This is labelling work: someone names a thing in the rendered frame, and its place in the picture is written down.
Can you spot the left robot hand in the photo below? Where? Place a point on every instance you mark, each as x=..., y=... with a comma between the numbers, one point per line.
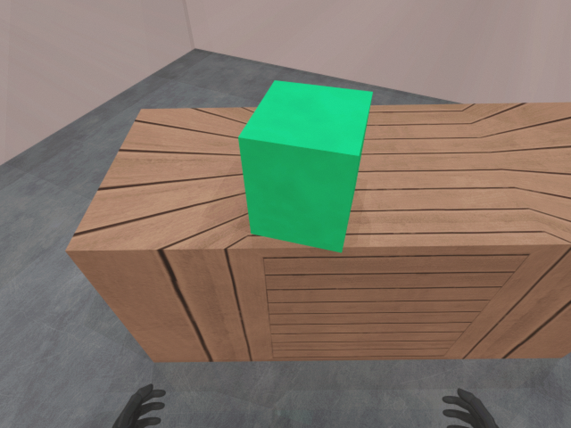
x=133, y=410

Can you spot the right robot hand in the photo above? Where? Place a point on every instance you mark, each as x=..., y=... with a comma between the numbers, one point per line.
x=479, y=416

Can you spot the carton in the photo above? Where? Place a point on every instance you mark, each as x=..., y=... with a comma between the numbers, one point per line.
x=300, y=154

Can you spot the pedestal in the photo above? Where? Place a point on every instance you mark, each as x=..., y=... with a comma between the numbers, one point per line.
x=458, y=244

